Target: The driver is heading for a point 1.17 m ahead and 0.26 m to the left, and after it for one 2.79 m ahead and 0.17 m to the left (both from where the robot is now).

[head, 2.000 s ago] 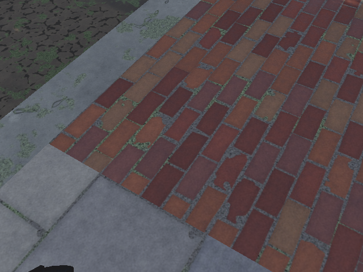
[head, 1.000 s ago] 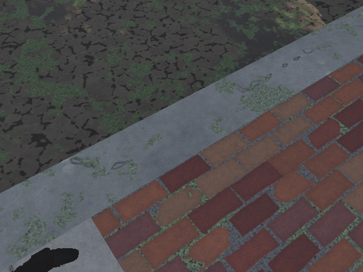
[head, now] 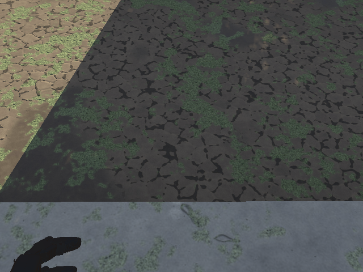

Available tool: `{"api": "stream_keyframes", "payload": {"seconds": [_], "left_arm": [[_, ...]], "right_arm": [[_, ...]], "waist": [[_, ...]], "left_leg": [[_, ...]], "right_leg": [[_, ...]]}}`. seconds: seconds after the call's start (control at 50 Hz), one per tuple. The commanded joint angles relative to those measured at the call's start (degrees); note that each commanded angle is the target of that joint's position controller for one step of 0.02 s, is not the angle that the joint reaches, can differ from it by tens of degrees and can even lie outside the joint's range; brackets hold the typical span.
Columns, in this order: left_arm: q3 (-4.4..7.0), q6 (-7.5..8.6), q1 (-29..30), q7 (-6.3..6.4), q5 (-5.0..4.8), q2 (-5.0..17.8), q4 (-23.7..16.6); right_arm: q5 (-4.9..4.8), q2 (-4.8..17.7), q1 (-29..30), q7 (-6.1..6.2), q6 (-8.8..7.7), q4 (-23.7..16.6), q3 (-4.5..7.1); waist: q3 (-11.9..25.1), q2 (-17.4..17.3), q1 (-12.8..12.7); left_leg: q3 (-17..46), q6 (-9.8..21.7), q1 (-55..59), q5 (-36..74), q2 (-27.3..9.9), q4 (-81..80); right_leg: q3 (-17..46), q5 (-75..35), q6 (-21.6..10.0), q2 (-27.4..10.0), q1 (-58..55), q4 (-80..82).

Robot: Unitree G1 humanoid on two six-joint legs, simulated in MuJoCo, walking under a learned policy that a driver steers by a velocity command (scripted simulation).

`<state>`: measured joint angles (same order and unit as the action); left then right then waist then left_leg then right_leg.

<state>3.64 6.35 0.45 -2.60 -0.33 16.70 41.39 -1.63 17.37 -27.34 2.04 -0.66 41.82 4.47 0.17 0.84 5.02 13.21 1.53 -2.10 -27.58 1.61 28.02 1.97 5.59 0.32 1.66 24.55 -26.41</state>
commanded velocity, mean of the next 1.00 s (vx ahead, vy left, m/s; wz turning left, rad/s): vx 0.49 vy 0.00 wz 0.53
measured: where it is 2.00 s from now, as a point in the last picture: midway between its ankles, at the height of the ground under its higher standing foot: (96, 264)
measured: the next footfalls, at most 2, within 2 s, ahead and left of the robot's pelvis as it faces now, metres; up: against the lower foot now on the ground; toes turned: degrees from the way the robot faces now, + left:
left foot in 0.46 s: +0.35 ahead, +0.17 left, +0.00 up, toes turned +18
right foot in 0.90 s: +0.59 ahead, +0.06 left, +0.00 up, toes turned +32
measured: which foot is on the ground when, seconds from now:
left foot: down 0.00-0.00, up 0.02-0.44, down 0.46-0.92, up 0.94-1.00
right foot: down 0.00-0.46, up 0.48-0.88, down 0.90-1.00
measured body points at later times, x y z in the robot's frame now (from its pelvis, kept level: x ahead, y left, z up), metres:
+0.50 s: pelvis +0.23 +0.05 -0.02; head +0.26 +0.08 +0.43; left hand +0.20 +0.35 -0.15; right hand +0.49 -0.14 -0.09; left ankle +0.31 +0.15 -0.73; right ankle +0.12 -0.13 -0.66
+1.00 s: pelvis +0.46 +0.10 -0.01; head +0.46 +0.09 +0.44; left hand +0.43 +0.37 -0.11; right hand +0.66 -0.11 -0.13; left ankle +0.33 +0.17 -0.65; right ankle +0.55 +0.04 -0.73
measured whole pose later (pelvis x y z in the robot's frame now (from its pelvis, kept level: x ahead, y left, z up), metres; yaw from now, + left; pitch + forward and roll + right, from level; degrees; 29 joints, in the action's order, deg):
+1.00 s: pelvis +0.46 +0.10 -0.01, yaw +31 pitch +0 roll +0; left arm 1.0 1.9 -15.4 -1.5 0.5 12.4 41.5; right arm 0.6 16.9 -20.6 1.7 1.4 41.3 3.4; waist 0.9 -1.2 0.1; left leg 10.0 2.7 -21.6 -27.8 9.7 66.3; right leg 0.4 16.2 -2.0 1.7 23.0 -39.4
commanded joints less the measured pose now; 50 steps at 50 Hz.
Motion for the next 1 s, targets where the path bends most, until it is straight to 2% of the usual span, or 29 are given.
{"api": "stream_keyframes", "payload": {"seconds": [0.02, 0.04, 0.06, 0.08, 0.1, 0.14, 0.22, 0.28, 0.36, 0.4, 0.44, 0.46, 0.48, 0.5, 0.52, 0.54, 0.56, 0.6, 0.72, 0.78, 0.8, 0.86, 0.88, 0.9, 0.92, 0.94, 0.96, 0.98, 1.0], "left_arm": [[4.99, -0.18, -22.42, 0.77, 1.12, 16.4, 1.8], [3.83, -0.56, -20.68, 0.49, -0.4, 11.66, 1.88], [2.64, -0.81, -17.52, 0.89, -0.93, 7.2, 1.14], [2.07, -0.96, -13.79, 1.24, -0.41, 5.74, 0.83], [1.49, -1.19, -11.81, 1.47, 0.25, 3.82, 1.03], [1.15, -0.97, -11.04, 2.1, 1.22, 2.84, 1.77], [2.18, -0.72, -12.08, 2.93, 0.61, 6.25, 3.4], [2.15, -1.48, -11.68, 3.26, 0.6, 7.37, 3.54], [2.47, -2.95, -13.03, 3.21, -1.31, 10.0, 3.82], [3.03, -3.44, -13.1, 3.36, -2.26, 12.46, 3.71], [2.4, -4.26, -12.31, 3.48, -2.03, 11.39, 3.56], [1.13, -4.11, -13.39, 3.48, 0.12, 7.31, 2.66], [-0.47, -2.67, -18.36, 2.71, 0.53, 2.53, -0.84], [0.94, -1.69, -13.47, 2.29, -1.7, 9.31, -1.66], [1.06, -1.68, -11.79, 2.2, -3.13, 9.7, -2.58], [0.93, -1.68, -12.31, 2.51, -2.14, 8.75, -1.8], [0.99, -1.88, -12.36, 2.9, -0.72, 8.13, -1.6], [1.42, -2.7, -13.74, 2.7, 0.17, 8.11, -1.19], [-0.72, -3.6, -4.74, 3.81, 2.09, 2.58, -4.88], [-1.21, -3.29, -4.17, 2.59, 2.0, 1.52, -5.24], [-1.03, -3.23, -4.99, 2.12, 1.94, 1.93, -4.45], [-0.24, -3.6, -8.28, 1.54, 1.16, 2.47, -4.36], [-0.81, -4.65, -10.66, 1.57, 3.14, 3.19, -4.39], [-1.01, -4.42, -15.08, 1.61, 2.6, 1.93, -3.92], [-0.14, -3.72, -23.44, 1.78, 3.01, 5.86, -3.36], [2.16, -3.94, -30.31, 1.63, 1.71, 13.22, -0.34], [2.13, -4.49, -30.47, 1.16, -0.65, 11.16, 0.05], [1.19, -4.46, -26.92, 1.2, -0.53, 7.53, -0.7], [0.47, -3.95, -23.76, 1.18, 0.66, 5.48, -1.33]], "right_arm": [[-0.39, -1.31, -3.73, -0.12, -1.19, -6.73, -0.89], [-1.85, 4.46, -4.23, -0.09, -1.67, -5.5, 0.13], [-2.05, 7.83, 2.71, -0.11, -1.52, -5.86, 1.11], [-1.29, 7.78, 6.5, 0.21, -1.22, -6.46, 1.26], [-0.39, 7.15, 8.45, 0.25, -1.0, -6.81, 1.37], [-0.22, 4.66, 7.55, -0.06, 0.02, -7.45, 1.19], [0.86, 1.46, 11.96, -0.49, 0.49, -10.31, -0.01], [1.03, 0.17, 14.9, -1.53, 0.24, -11.14, -0.7], [0.77, 0.42, 19.01, -2.86, 1.53, -12.93, -0.7], [0.67, 2.42, 17.16, -3.0, 2.17, -13.3, 0.2], [0.38, 6.98, 2.16, -2.34, 2.45, -8.74, 2.96], [-0.54, 12.46, -3.46, -1.15, 2.68, -7.85, 4.29], [0.69, 16.04, 1.61, -1.85, 1.93, -10.74, 3.06], [0.97, 11.32, 2.73, -2.89, 1.17, -11.57, 2.28], [0.98, 8.37, 3.44, -3.18, 0.67, -9.95, 1.3], [0.87, 6.41, 4.65, -3.14, 0.07, -8.87, 0.71], [1.31, 5.08, 7.51, -2.8, -0.45, -9.36, 0.15], [2.65, 5.14, 9.43, -1.85, -1.09, -10.06, 0.0], [1.99, 4.45, 5.08, 0.19, -1.42, -7.23, -0.2], [1.51, 3.78, 1.72, -0.03, -0.16, -4.68, -0.39], [1.32, 4.75, 1.33, -0.25, 0.14, -4.15, -0.04], [1.31, 3.53, 1.28, -0.45, 0.87, -3.65, -0.55], [3.04, 8.13, 5.66, -0.48, 1.06, -5.82, 0.79], [2.29, 5.94, 7.7, -0.38, 1.22, -6.73, 0.39], [1.67, 2.36, 6.53, -0.35, 1.22, -7.4, -0.45], [0.97, 2.95, 0.12, -0.52, 1.21, -6.39, 0.02], [2.5, 6.05, 2.87, -0.06, 1.21, -5.19, 0.55], [2.73, 6.2, 8.59, -0.09, 0.91, -5.09, 0.63], [2.35, 5.17, 11.31, -0.23, 0.84, -5.67, 0.26]], "waist": [[22.65, 15.75, -8.2], [18.59, 13.95, -8.36], [9.28, 8.89, -9.6], [4.07, 5.05, -8.63], [0.73, 4.57, -7.84], [-0.41, 6.9, -5.73], [-1.81, 4.75, -5.6], [-1.88, 3.65, -6.2], [-3.17, 2.9, -6.98], [-1.25, 4.33, -4.95], [6.16, 1.44, 2.7], [8.17, -10.58, 3.78], [17.17, -21.34, -3.94], [17.32, -11.96, 0.16], [8.21, -8.29, -1.34], [2.98, -2.89, -3.22], [1.59, -2.6, -4.83], [1.18, -3.73, -6.84], [-1.21, -4.71, -4.7], [0.41, -6.93, -3.5], [0.61, -7.79, -3.18], [-0.87, -10.33, -4.81], [0.53, -11.42, -5.31], [2.19, -8.9, -7.06], [8.26, 2.46, -10.46], [11.23, 16.54, -9.5], [5.11, 12.6, -10.51], [-0.06, 6.15, -9.8], [-0.77, 4.15, -8.02]], "left_leg": [[-2.09, -0.66, -34.84, -7.02, 4.5, 38.04], [-0.94, -1.0, -42.23, -6.69, 0.28, 46.99], [-2.78, -0.7, -45.2, -1.6, -2.54, 48.89], [-4.75, -0.72, -43.43, 2.91, -4.81, 47.55], [-4.76, -0.71, -41.74, 5.93, -6.14, 45.36], [-5.66, -0.52, -37.32, 7.86, -7.66, 43.16], [-7.8, -1.47, -39.57, 13.07, -8.47, 33.17], [-10.74, -1.04, -36.03, 22.79, -7.9, 24.19], [-15.18, 1.56, -29.93, 22.23, -5.33, 16.09], [-17.43, 3.38, -23.76, 15.97, -2.61, 13.63], [-19.92, 6.54, -2.97, 22.22, 2.61, 7.68], [-4.07, 11.29, 8.1, 28.93, -6.61, 3.49], [29.82, 23.68, 16.06, 21.63, -20.34, -6.47], [32.58, 23.88, 11.77, 9.03, -21.63, -12.91], [26.92, 21.28, 6.25, 2.77, -19.95, -12.77], [21.23, 18.14, -0.44, 1.0, -16.94, -11.72], [16.79, 15.95, -5.72, 3.11, -13.85, -10.89], [12.97, 14.68, -11.3, 8.97, -10.58, -10.99], [7.05, 13.36, -16.58, 16.85, -6.05, -8.05], [5.95, 11.57, -18.06, 23.75, -6.13, -5.16], [5.44, 11.02, -19.36, 22.67, -5.69, -3.99], [8.44, 10.17, -17.92, 22.66, -5.86, -2.75], [7.4, 8.82, -11.95, 27.29, -4.37, 0.43], [7.61, 7.01, -14.36, 27.27, -2.99, 7.0], [2.97, 4.36, -21.15, 18.9, 0.7, 25.79], [-4.06, 1.96, -36.08, -3.9, 9.19, 39.67], [-1.05, 1.39, -46.55, -4.78, 8.66, 45.87], [0.56, 0.79, -47.38, -0.51, 7.91, 50.63], [-0.3, 0.47, -44.33, 1.23, 6.76, 50.09]], "right_leg": [[34.1, 7.42, -15.58, -24.57, -50.04, 2.58], [41.49, 21.7, -15.94, -25.93, -45.86, 8.16], [32.53, 24.77, -13.61, -23.25, -37.8, 9.34], [24.49, 17.9, -11.96, -20.83, -29.53, 10.14], [19.2, 10.75, -11.33, -18.38, -23.59, 11.07], [11.47, 2.0, -11.01, -16.23, -17.92, 12.45], [3.75, -10.74, -12.71, -17.66, -17.18, 13.78], [-2.83, -17.59, -11.37, -16.61, -17.07, 11.73], [-7.66, -21.61, -8.98, -17.28, -17.57, 7.15], [-9.43, -32.24, -7.88, -17.74, -19.54, 1.73], [-12.78, -34.21, -4.44, -14.0, -14.57, -18.72], [-13.5, -0.23, -0.96, -8.41, -1.75, -41.53], [-2.46, 31.51, 1.59, 0.68, 13.0, -59.03], [4.73, 26.7, 1.32, -1.07, 17.08, -59.04], [3.37, 24.42, 0.28, -2.72, 21.03, -56.33], [3.28, 21.15, -0.4, -5.46, 20.34, -51.86], [3.78, 16.51, -0.56, -7.11, 17.24, -46.97], [3.75, 10.18, 0.26, -7.49, 12.68, -42.59], [1.94, -3.01, 1.95, -3.79, 10.28, -22.21], [0.01, -9.18, 0.05, -1.55, 3.98, -16.69], [-0.84, -7.98, -0.84, -0.63, 0.66, -16.23], [-2.66, 2.18, -1.78, 0.59, -5.0, -14.65], [-5.21, 11.77, -1.82, 0.92, -2.59, -10.41], [-0.96, 5.69, -2.73, -1.33, -11.37, -3.85], [15.14, 6.56, -5.58, -12.45, -23.81, -0.93], [35.29, 5.36, -12.84, -22.69, -35.93, 2.49], [42.44, 9.4, -14.17, -23.59, -32.8, 4.96], [35.16, 4.83, -14.28, -22.02, -26.43, 4.12], [28.57, 1.43, -12.96, -19.65, -20.41, 4.1]]}}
